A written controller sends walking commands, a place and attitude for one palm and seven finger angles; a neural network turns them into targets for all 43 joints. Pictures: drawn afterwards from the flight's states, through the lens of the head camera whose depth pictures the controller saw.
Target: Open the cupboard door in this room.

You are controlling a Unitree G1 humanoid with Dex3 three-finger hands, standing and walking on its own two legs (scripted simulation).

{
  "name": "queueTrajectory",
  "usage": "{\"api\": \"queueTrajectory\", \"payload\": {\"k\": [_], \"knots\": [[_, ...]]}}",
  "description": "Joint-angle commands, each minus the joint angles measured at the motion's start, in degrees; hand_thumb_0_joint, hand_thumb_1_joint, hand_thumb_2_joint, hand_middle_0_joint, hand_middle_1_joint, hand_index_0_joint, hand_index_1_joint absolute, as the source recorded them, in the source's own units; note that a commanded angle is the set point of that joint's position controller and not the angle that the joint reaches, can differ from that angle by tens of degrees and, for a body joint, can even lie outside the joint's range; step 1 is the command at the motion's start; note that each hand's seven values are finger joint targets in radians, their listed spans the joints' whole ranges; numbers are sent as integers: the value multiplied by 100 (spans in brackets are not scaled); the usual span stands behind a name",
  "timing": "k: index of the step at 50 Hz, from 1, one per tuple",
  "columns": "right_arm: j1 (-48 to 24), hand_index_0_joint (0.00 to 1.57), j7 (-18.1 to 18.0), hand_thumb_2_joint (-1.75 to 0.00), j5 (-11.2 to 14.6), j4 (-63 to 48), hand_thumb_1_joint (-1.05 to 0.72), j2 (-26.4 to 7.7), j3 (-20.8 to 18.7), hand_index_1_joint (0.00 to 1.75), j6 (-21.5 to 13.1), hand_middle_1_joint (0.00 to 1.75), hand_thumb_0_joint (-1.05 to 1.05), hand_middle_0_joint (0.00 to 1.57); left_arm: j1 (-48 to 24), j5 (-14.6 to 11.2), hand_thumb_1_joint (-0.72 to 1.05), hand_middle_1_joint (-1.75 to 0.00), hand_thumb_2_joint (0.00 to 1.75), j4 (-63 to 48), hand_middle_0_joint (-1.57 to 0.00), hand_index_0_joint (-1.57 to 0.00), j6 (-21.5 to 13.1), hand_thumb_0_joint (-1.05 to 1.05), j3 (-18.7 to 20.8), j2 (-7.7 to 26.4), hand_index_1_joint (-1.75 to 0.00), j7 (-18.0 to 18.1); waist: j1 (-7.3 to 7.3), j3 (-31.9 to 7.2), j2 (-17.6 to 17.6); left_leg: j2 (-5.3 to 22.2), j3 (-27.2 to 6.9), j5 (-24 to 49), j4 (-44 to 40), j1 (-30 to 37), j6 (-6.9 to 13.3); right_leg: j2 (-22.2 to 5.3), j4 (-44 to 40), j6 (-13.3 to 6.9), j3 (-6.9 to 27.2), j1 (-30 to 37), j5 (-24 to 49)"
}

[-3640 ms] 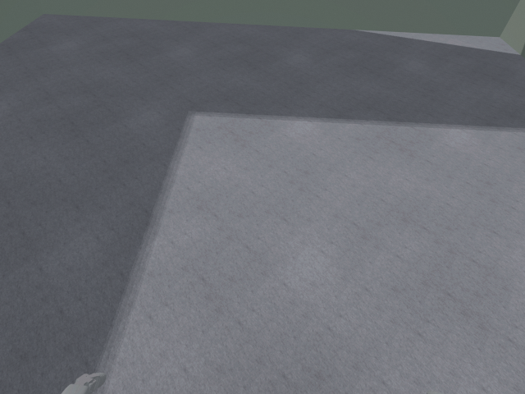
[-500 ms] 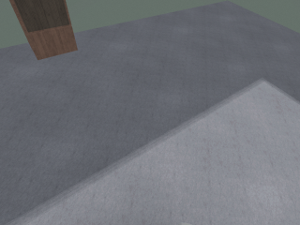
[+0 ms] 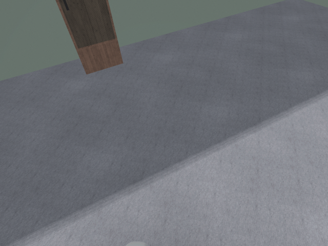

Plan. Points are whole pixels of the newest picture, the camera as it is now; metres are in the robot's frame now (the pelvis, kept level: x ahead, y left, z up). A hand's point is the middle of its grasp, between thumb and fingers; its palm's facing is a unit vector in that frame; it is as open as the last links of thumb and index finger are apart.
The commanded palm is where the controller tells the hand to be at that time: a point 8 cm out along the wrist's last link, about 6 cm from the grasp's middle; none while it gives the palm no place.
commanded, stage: stand and wait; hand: left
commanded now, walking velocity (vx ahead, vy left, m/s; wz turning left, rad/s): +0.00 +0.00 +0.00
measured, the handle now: (64, 1) +1.90 +0.93 -0.03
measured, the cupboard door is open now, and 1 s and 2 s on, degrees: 0 0 0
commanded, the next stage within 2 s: turn or walk to find it in 0.38 s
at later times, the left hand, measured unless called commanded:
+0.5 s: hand out of the picture -0.06 +0.21 -0.18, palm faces +0.07 -0.99 -0.14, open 7.4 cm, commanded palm none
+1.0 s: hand out of the picture -0.02 +0.26 -0.20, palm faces +0.19 -0.96 -0.19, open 7.4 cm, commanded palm none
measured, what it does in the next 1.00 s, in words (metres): steps on the spot: left foot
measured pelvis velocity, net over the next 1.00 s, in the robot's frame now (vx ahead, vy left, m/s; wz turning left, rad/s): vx -0.04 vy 0.06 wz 0.15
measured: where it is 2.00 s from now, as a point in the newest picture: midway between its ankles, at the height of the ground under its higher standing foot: outside the picture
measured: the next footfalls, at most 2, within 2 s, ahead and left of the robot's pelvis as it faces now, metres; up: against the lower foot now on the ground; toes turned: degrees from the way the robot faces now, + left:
left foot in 0.22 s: +0.01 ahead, +0.15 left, +0.00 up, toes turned +3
right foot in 1.28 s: +0.00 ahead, -0.05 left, +0.00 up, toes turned +6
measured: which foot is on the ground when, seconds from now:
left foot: up 0.00-0.20, down 0.22-1.00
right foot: down 0.00-0.98, up 1.00-1.00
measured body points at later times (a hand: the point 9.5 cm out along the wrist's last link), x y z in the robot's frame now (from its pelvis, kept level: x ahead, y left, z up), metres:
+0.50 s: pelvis -0.02 +0.05 +0.00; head -0.03 +0.07 +0.45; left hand -0.06 +0.26 -0.17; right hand +0.04 -0.18 -0.14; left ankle -0.03 +0.15 -0.74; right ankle -0.01 -0.09 -0.74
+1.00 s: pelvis -0.04 +0.06 -0.02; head -0.03 +0.09 +0.43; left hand -0.03 +0.31 -0.18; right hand +0.04 -0.18 -0.16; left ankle -0.05 +0.16 -0.75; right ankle -0.01 -0.09 -0.74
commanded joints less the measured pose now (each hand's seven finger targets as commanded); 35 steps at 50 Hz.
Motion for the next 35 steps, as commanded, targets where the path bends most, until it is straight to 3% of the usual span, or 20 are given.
{"api": "queueTrajectory", "payload": {"k": [1,5,6,8,9,10,11,12,14,17,21,25,31,33,35], "knots": [[-94,20,-54,-90,30,-233,-90,-150,13,30,-120,30,0,20,288,19,90,-30,90,-135,-20,-20,-175,0,203,955,-30,67,153,47,-1125,231,201,-185,-602,-57,-91,-1265,-1084,-513,1052,239,1830],[-396,20,-102,-90,80,-205,-90,28,143,30,-213,30,0,20,672,57,90,-30,90,185,-20,-20,-159,0,236,1094,-30,67,361,-158,-1224,246,519,-630,-2117,527,-53,-1355,-777,-711,1153,589,2901],[-357,20,-121,-90,94,-148,-90,51,174,30,-245,30,0,20,693,50,90,-30,90,266,-20,-20,-160,0,220,1096,-30,70,345,-234,-1209,228,563,-522,-2499,760,-32,-1323,-690,-700,1156,608,3119],[-8,20,-155,-90,114,55,-90,78,207,30,-301,30,0,20,508,0,90,-30,90,387,-20,-20,-151,0,195,1037,-30,80,134,-317,-1194,226,601,326,-3504,1524,15,-1138,-467,-468,1013,326,2795],[212,20,-167,-90,113,186,-90,28,221,30,-350,30,0,20,423,-47,90,-30,90,403,-20,-20,-132,0,164,958,-30,79,35,-366,-950,297,542,999,-4050,2047,69,-947,-301,-246,846,37,2322],[263,20,-190,-90,97,241,-90,-166,213,30,-426,30,0,20,483,-88,90,-30,90,417,-20,-20,-110,0,119,772,-30,64,66,-461,-358,704,199,1853,-4106,2441,211,-635,-104,11,629,-260,1759],[100,20,-219,-90,74,227,-90,-371,201,30,-462,30,0,20,599,-95,90,-30,90,454,-20,-20,-90,0,68,597,-30,51,182,-457,193,1157,-163,2515,-3990,2336,425,-429,-143,183,472,-335,1160],[-127,20,-231,-90,67,184,-90,-417,204,30,-432,30,0,20,637,-63,90,-30,90,516,-20,-20,-60,0,44,511,-30,62,253,-235,145,1270,-93,2175,-4013,1981,509,-372,-359,240,409,-253,589],[-338,20,-254,-90,77,248,-90,-254,262,30,-435,30,0,20,513,-32,90,-30,90,720,-20,-20,11,0,-13,519,-30,43,238,267,670,1128,-153,1331,-4491,1381,524,-351,-370,345,293,-49,374],[-307,20,-269,-90,90,291,-90,-157,297,30,-435,30,0,20,739,-11,90,-30,90,955,-20,-20,4,0,-63,507,-30,21,265,569,399,942,-48,727,-4625,1148,463,-369,-619,317,434,60,604],[-197,20,-251,-90,104,302,-90,-158,291,30,-440,30,0,20,763,-10,90,-30,90,1060,-20,-20,-20,0,-68,555,-30,20,214,416,27,834,-17,711,-4527,1307,449,-471,-718,332,407,45,610],[-257,20,-212,-90,92,195,-90,-302,231,30,-389,30,0,20,677,9,90,-30,90,962,-20,-20,15,0,7,600,-30,27,203,417,86,885,-267,366,-4602,1024,516,-467,-442,396,223,-45,347],[-266,20,-172,-90,68,-10,-90,-484,125,30,-347,30,0,20,563,30,90,-30,90,700,-20,-20,34,0,119,624,-30,32,209,226,242,1008,-750,531,-4544,790,719,-387,135,431,67,-213,200],[-225,20,-163,-90,68,-78,-90,-497,102,30,-340,30,0,20,534,27,90,-30,90,620,-20,-20,18,0,162,665,-30,35,212,115,200,998,-808,781,-4384,685,751,-387,205,408,109,-140,200],[-256,20,-146,-90,65,-157,-90,-464,95,30,-332,30,0,20,600,22,90,-30,90,532,-20,-20,-4,0,209,742,-30,48,252,-24,-24,852,-640,952,-4039,484,693,-548,25,375,220,99,293]]}}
